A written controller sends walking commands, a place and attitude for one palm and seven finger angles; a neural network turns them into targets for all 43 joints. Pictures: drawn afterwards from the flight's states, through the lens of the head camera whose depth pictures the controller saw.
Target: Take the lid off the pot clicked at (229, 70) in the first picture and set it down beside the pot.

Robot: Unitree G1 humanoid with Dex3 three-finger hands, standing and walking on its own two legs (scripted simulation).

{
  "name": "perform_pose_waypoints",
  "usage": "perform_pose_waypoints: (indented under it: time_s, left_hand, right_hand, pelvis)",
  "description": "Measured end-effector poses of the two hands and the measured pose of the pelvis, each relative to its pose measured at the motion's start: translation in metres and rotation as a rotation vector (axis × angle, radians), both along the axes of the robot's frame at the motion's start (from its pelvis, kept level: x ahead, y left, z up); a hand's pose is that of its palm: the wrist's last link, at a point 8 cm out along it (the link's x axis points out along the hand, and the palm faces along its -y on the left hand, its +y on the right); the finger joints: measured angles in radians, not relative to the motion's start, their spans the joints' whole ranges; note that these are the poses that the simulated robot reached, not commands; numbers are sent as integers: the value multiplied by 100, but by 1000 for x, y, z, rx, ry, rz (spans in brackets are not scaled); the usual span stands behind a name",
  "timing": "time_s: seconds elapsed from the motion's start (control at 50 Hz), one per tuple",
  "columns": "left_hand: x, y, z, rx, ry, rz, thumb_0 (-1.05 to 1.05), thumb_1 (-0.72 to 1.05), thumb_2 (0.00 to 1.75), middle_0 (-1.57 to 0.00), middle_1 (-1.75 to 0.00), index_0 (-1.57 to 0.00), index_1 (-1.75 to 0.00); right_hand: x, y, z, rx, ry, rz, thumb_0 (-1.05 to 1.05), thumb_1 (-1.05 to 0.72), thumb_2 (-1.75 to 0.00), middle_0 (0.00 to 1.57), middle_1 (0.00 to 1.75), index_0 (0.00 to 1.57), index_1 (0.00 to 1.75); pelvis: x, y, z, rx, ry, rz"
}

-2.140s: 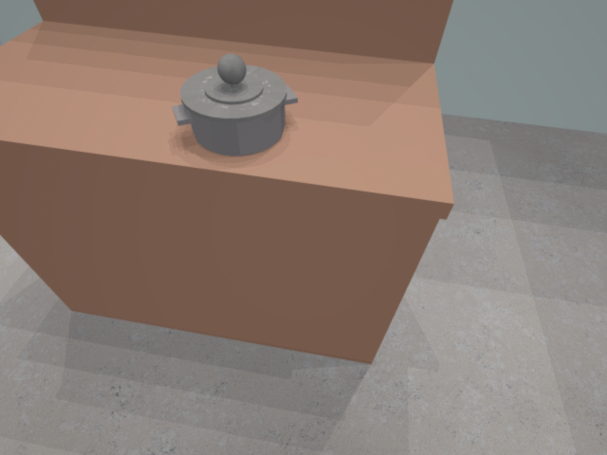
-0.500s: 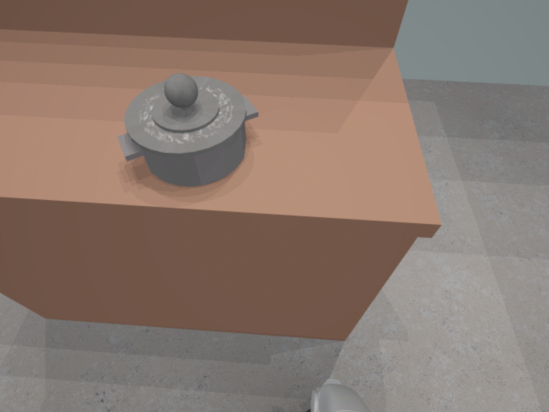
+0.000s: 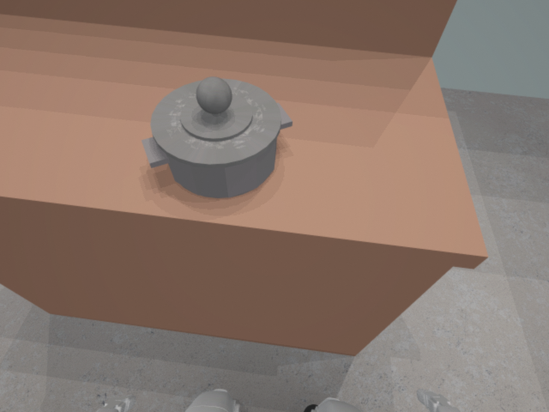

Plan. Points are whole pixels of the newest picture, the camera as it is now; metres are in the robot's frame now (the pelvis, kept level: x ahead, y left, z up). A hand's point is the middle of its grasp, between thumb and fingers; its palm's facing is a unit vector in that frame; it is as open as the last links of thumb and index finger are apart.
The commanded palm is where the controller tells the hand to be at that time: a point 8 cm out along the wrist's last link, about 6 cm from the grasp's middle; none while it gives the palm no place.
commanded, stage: come to a stop and stand still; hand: left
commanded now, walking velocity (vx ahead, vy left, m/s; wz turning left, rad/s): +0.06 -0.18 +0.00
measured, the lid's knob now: (214, 95) +0.49 +0.13 +0.17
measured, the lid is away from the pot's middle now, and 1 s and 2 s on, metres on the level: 0.00 0.00 0.00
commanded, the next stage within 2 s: look again from close up in 1.68 s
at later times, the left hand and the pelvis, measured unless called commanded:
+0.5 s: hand out of the picture -0.03 +0.19 -0.16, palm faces -0.02 -0.98 -0.22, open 7.4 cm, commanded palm none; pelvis -0.04 -0.01 +0.01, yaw -1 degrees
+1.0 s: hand out of the picture -0.02 +0.15 -0.18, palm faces +0.03 -0.98 -0.17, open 7.4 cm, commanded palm none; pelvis +0.01 -0.02 +0.00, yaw -2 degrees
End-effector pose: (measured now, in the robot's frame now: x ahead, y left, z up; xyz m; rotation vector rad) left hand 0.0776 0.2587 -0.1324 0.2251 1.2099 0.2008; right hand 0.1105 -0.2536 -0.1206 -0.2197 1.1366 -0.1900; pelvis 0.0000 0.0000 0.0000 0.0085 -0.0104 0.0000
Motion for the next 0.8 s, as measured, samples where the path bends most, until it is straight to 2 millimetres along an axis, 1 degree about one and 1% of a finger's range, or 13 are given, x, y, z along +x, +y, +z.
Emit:
perform_pose_waypoints:
  time_s: [0.04,0.08,0.16,0.22,0.3,0.36,0.44,0.5,0.54,0.6,0.66,0.74,0.8]
  left_hand:
    - [-6,13,-11,-16,-4,13,0,91,90,-20,-30,-20,-30]
    - [-15,21,-15,-28,6,29,0,91,90,-20,-30,-20,-30]
    - [-39,25,-10,-62,43,43,1,91,90,-20,-29,-20,-30]
    - [-63,24,-7,-85,98,42,1,91,90,-20,-29,-20,-30]
    - [-94,18,-4,-94,191,32,1,91,90,-20,-29,-20,-30]
    - [-108,10,-2,-94,234,22,1,91,90,-20,-29,-20,-30]
    - [-112,-7,3,-84,234,5,1,91,90,-20,-29,-20,-30]
    - [-112,-24,4,-62,192,-1,1,91,90,-20,-29,-20,-30]
    - [-116,-36,6,-46,178,8,1,91,90,-20,-29,-20,-30]
    - [-121,-55,17,-50,170,28,1,91,90,-20,-29,-20,-30]
    - [-122,-69,22,-56,174,30,1,91,90,-20,-30,-20,-30]
    - [-121,-80,21,-65,182,42,1,90,90,-20,-30,-20,-30]
    - [-121,-84,17,-73,194,57,1,90,90,-20,-30,-20,-30]
  right_hand:
    - [-5,11,1,-18,-22,9,0,-91,-90,20,30,20,29]
    - [-17,23,5,-25,0,30,0,-91,-90,20,30,20,29]
    - [-48,42,17,-23,68,45,0,-91,-90,20,30,20,30]
    - [-67,48,21,-15,93,16,0,-92,-90,21,30,21,30]
    - [-92,45,22,-9,108,-34,0,-92,-90,21,30,21,30]
    - [-114,39,19,3,139,-65,0,-92,-90,21,30,21,30]
    - [-147,24,9,30,199,-99,0,-91,-90,21,30,21,30]
    - [-170,9,-5,61,249,-123,0,-91,-90,21,30,21,30]
    - [-180,0,-14,80,286,-131,1,-91,-90,21,30,21,30]
    - [-184,-8,-14,105,317,-119,1,-91,-90,20,30,20,30]
    - [-175,-14,-14,121,300,-116,1,-91,-90,20,30,20,30]
    - [-153,-17,-16,123,275,-99,1,-91,-90,20,30,20,30]
    - [-128,-15,-18,116,252,-79,1,-91,-90,20,30,20,30]
  pelvis:
    - [-2,11,-7,-20,-4,8]
    - [-7,15,-5,-23,-12,14]
    - [-15,21,9,-44,-2,13]
    - [-19,24,16,-47,15,0]
    - [-25,23,19,-42,33,-18]
    - [-31,18,20,-37,41,-26]
    - [-39,4,19,-27,48,-23]
    - [-44,-12,12,8,47,-24]
    - [-46,-21,10,16,40,-27]
    - [-40,-28,16,18,35,-28]
    - [-34,-33,20,32,30,-39]
    - [-27,-35,20,34,16,-30]
    - [-20,-34,17,30,8,-26]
